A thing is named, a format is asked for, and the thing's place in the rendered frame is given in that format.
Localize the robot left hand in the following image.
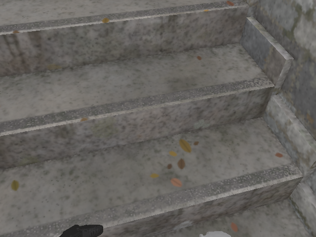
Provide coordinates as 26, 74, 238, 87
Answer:
59, 224, 104, 237

